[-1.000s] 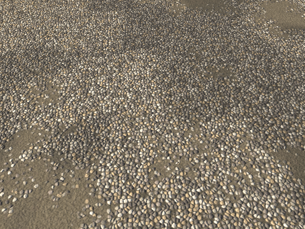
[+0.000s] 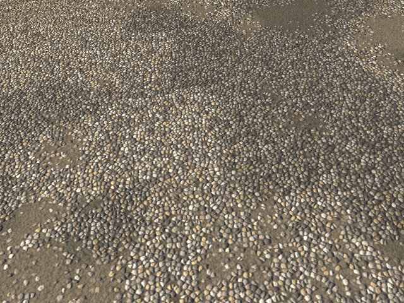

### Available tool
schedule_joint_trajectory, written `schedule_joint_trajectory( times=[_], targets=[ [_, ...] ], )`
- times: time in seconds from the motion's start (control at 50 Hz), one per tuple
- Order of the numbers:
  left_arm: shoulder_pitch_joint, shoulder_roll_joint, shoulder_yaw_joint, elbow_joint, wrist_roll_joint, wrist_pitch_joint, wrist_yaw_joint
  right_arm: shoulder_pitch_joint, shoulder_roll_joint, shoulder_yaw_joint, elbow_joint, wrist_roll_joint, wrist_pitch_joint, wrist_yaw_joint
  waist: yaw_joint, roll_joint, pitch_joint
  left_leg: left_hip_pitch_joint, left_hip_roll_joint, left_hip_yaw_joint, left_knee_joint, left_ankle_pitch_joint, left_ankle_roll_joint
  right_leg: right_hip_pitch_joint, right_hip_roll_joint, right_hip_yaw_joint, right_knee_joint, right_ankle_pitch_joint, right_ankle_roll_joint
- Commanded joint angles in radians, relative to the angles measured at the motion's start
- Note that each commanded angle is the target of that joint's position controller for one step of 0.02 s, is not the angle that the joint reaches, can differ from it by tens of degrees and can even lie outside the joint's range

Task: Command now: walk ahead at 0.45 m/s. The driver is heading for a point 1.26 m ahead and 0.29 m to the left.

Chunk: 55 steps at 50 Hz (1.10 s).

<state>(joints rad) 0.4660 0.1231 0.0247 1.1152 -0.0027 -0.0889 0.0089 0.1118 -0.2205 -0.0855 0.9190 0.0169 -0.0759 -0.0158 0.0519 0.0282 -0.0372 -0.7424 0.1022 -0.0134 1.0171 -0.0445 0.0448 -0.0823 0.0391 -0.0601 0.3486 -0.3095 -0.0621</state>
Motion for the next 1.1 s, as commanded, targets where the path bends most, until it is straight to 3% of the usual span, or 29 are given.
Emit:
schedule_joint_trajectory(
  times=[0.02, 0.1, 0.16, 0.2, 0.22, 0.24, 0.26, 0.28, 0.3, 0.32, 0.34, 0.38, 0.42, 0.48, 0.54, 0.6, 0.7, 0.76, 0.78, 0.8, 0.82, 0.84, 0.86, 0.88, 0.9, 0.94, 0.98, 1.04, 1.1],
  targets=[
    [0.013, 0.168, 0.022, -0.044, -0.005, -0.008, 0.024, -0.156, 0.001, 0.016, -0.097, -0.003, -0.007, 0.015, -0.006, -0.096, 0.124, -0.024, -0.025, 0.027, -0.239, 0.125, -0.012, -0.047, -0.222, 0.154, -0.179, 0.436, -0.092],
    [0.076, 0.168, 0.029, -0.027, -0.017, 0.000, 0.022, -0.274, -0.008, 0.027, -0.133, 0.013, -0.009, 0.039, 0.030, -0.101, 0.164, -0.018, -0.048, 0.044, -0.381, 0.137, -0.007, 0.064, -0.257, 0.138, -0.184, 0.385, -0.104],
    [0.082, 0.183, 0.041, -0.019, -0.017, 0.010, 0.020, -0.323, -0.021, 0.032, -0.165, 0.016, -0.021, 0.061, 0.023, -0.117, 0.170, -0.001, -0.059, 0.053, -0.442, 0.042, 0.028, 0.160, -0.289, 0.124, -0.124, 0.478, -0.102],
    [0.043, 0.215, 0.052, -0.030, -0.012, 0.013, 0.016, -0.247, -0.060, 0.017, -0.159, 0.010, -0.028, 0.068, -0.042, -0.160, 0.096, 0.197, -0.116, 0.097, -0.455, -0.049, 0.069, 0.162, -0.290, 0.102, -0.004, 0.803, -0.088],
    [0.021, 0.224, 0.054, -0.036, -0.012, 0.016, 0.015, -0.101, -0.103, -0.005, -0.119, 0.010, -0.030, 0.064, -0.120, -0.170, 0.013, 0.393, -0.154, 0.118, -0.465, -0.050, 0.096, 0.138, -0.268, 0.077, 0.147, 0.966, -0.071],
    [-0.026, 0.233, 0.054, -0.057, -0.010, 0.015, 0.010, 0.111, -0.156, -0.030, -0.060, 0.012, -0.028, 0.057, -0.219, -0.161, -0.098, 0.703, -0.120, 0.064, -0.453, -0.006, 0.138, -0.020, -0.231, 0.058, 0.377, 0.949, -0.040],
    [0.044, 0.147, 0.031, -0.080, -0.002, 0.001, -0.003, 0.294, -0.264, -0.055, -0.027, -0.017, -0.021, 0.044, -0.213, 0.050, -0.302, 1.149, 0.160, -0.341, -0.461, -0.084, 0.269, -0.406, -0.101, 0.023, 0.790, 0.499, 0.017],
    [0.091, 0.091, 0.010, -0.063, -0.019, -0.033, -0.022, 0.357, -0.236, -0.039, 0.001, -0.012, -0.014, 0.046, -0.189, 0.217, -0.472, 1.278, 0.315, -0.783, -0.688, -0.255, 0.358, -0.576, 0.030, 0.173, 1.038, -0.227, 0.027],
    [-0.002, 0.174, 0.040, -0.085, -0.046, -0.054, -0.026, 0.273, -0.168, -0.019, -0.008, -0.010, -0.013, 0.047, -0.187, 0.160, -0.319, 1.172, 0.266, -0.691, -0.726, -0.320, 0.303, -0.693, -0.033, 0.220, 1.101, -0.198, 0.004],
    [-0.117, 0.201, 0.045, -0.127, -0.051, -0.059, -0.016, 0.150, -0.119, -0.006, -0.033, -0.005, -0.019, 0.047, -0.155, 0.092, -0.156, 0.977, 0.226, -0.512, -0.747, -0.248, 0.257, -0.712, -0.088, 0.164, 1.067, -0.113, -0.008],
    [-0.165, 0.196, 0.048, -0.141, -0.038, -0.054, -0.003, 0.056, -0.093, 0.005, -0.049, -0.014, -0.031, 0.053, -0.106, -0.019, -0.067, 0.768, 0.193, -0.388, -0.779, -0.112, 0.234, -0.643, -0.136, 0.142, 1.001, -0.025, -0.006],
    [-0.123, 0.166, 0.061, -0.136, -0.012, -0.020, 0.012, 0.016, -0.042, 0.020, -0.035, -0.026, -0.047, 0.065, -0.032, 0.000, -0.034, 0.570, 0.124, -0.254, -0.824, -0.019, 0.200, -0.495, -0.189, 0.156, 0.897, 0.045, -0.012],
    [-0.113, 0.135, 0.061, -0.146, -0.018, -0.001, 0.017, 0.057, -0.061, 0.020, -0.007, -0.022, -0.046, 0.056, -0.013, 0.027, -0.002, 0.507, 0.110, -0.192, -0.867, 0.019, 0.211, -0.487, -0.198, 0.141, 0.829, 0.062, -0.004],
    [-0.251, 0.159, 0.066, -0.206, -0.008, 0.004, 0.021, 0.132, -0.112, 0.013, 0.021, -0.019, -0.043, 0.029, -0.031, 0.014, 0.058, 0.527, 0.111, -0.157, -0.905, 0.038, 0.211, -0.621, -0.210, 0.129, 0.669, 0.207, 0.028],
    [-0.364, 0.154, 0.062, -0.243, -0.001, -0.004, 0.009, 0.194, -0.120, 0.017, 0.037, -0.013, -0.037, 0.012, -0.061, 0.018, 0.077, 0.561, 0.081, -0.102, -0.904, 0.079, 0.178, -0.640, -0.187, 0.107, 0.466, 0.379, 0.040],
    [-0.477, 0.144, 0.050, -0.272, -0.010, -0.008, -0.006, 0.249, -0.137, 0.015, 0.054, -0.005, -0.035, 0.009, -0.099, 0.026, 0.096, 0.586, 0.062, -0.058, -0.905, 0.062, 0.152, -0.583, -0.144, 0.067, 0.295, 0.473, 0.041],
    [-0.611, 0.154, 0.036, -0.327, -0.021, -0.017, -0.039, 0.340, -0.149, 0.007, 0.099, 0.000, -0.015, 0.007, -0.138, 0.027, 0.135, 0.790, 0.138, -0.077, -0.832, 0.091, 0.156, -0.644, -0.123, 0.062, 0.180, 0.362, 0.020],
    [-0.554, 0.198, 0.048, -0.329, -0.022, -0.029, -0.053, 0.315, -0.176, -0.004, 0.097, 0.000, 0.000, 0.002, -0.082, 0.060, 0.082, 0.850, 0.159, -0.071, -0.723, 0.347, 0.126, -0.502, -0.079, 0.031, 0.140, 0.245, -0.022],
    [-0.451, 0.230, 0.064, -0.301, -0.020, -0.030, -0.051, 0.288, -0.181, -0.005, 0.090, 0.000, 0.004, 0.003, -0.023, 0.073, 0.016, 0.836, 0.131, -0.043, -0.610, 0.527, 0.109, -0.345, -0.041, -0.001, 0.124, 0.241, -0.045],
    [-0.262, 0.284, 0.090, -0.244, -0.016, -0.030, -0.045, 0.267, -0.159, 0.004, 0.075, -0.005, 0.005, 0.005, 0.059, 0.060, -0.099, 0.733, 0.077, -0.004, -0.403, 0.562, 0.079, -0.073, -0.052, 0.018, 0.146, 0.283, -0.084],
    [-0.071, 0.366, 0.110, -0.207, 0.003, -0.026, -0.034, 0.285, -0.117, 0.020, 0.044, -0.018, 0.000, 0.006, 0.096, -0.074, -0.262, 0.444, -0.009, 0.051, -0.048, 0.237, 0.030, 0.287, -0.277, 0.306, 0.161, 0.282, -0.174],
    [-0.036, 0.386, 0.107, -0.191, 0.005, -0.022, -0.040, 0.390, -0.005, 0.054, 0.053, -0.008, -0.025, 0.017, 0.037, -0.319, -0.388, 0.121, -0.169, -0.024, 0.234, -0.506, -0.012, 0.533, -0.458, 0.749, 0.025, 0.151, -0.305],
    [-0.067, 0.292, 0.081, -0.199, -0.006, -0.019, -0.038, 0.317, -0.114, 0.029, 0.054, 0.014, -0.046, 0.021, 0.061, -0.229, -0.320, 0.013, -0.114, -0.125, 0.339, -0.512, 0.006, 0.491, -0.415, 0.730, -0.015, 0.082, -0.258],
    [-0.162, 0.254, 0.069, -0.219, -0.011, -0.020, -0.033, 0.226, -0.153, 0.019, 0.026, 0.029, -0.057, 0.021, 0.046, -0.176, -0.177, -0.032, -0.064, -0.092, 0.336, -0.421, 0.017, 0.343, -0.382, 0.562, -0.034, 0.154, -0.215],
    [-0.245, 0.234, 0.060, -0.237, -0.004, -0.021, -0.035, 0.177, -0.148, 0.016, 0.017, 0.023, -0.058, 0.011, 0.009, -0.077, -0.106, 0.013, -0.015, -0.066, 0.284, -0.327, 0.015, 0.184, -0.346, 0.456, -0.065, 0.247, -0.191],
    [-0.291, 0.187, 0.045, -0.234, 0.012, -0.028, -0.043, 0.180, -0.118, 0.006, 0.014, 0.004, -0.035, 0.004, -0.054, -0.078, -0.040, 0.112, 0.035, -0.065, 0.195, -0.247, 0.013, -0.003, -0.287, 0.334, -0.128, 0.333, -0.173],
    [-0.264, 0.194, 0.046, -0.215, 0.008, -0.032, -0.042, 0.201, -0.077, 0.008, 0.016, 0.003, -0.014, 0.003, -0.074, -0.092, -0.017, 0.138, 0.048, -0.054, 0.130, -0.226, 0.006, -0.065, -0.269, 0.281, -0.175, 0.348, -0.183],
    [-0.223, 0.242, 0.058, -0.197, 0.012, -0.032, -0.021, 0.114, -0.083, 0.005, -0.015, -0.001, 0.001, 0.002, -0.067, -0.078, 0.033, 0.044, 0.059, -0.050, 0.002, -0.101, -0.020, -0.070, -0.271, 0.209, -0.221, 0.372, -0.181],
    [-0.192, 0.247, 0.057, -0.185, 0.012, -0.027, -0.006, 0.033, -0.077, 0.007, -0.040, -0.001, 0.002, 0.013, -0.045, -0.082, 0.054, 0.021, 0.045, -0.050, -0.152, 0.067, -0.021, -0.050, -0.249, 0.118, -0.238, 0.378, -0.142]
  ],
)
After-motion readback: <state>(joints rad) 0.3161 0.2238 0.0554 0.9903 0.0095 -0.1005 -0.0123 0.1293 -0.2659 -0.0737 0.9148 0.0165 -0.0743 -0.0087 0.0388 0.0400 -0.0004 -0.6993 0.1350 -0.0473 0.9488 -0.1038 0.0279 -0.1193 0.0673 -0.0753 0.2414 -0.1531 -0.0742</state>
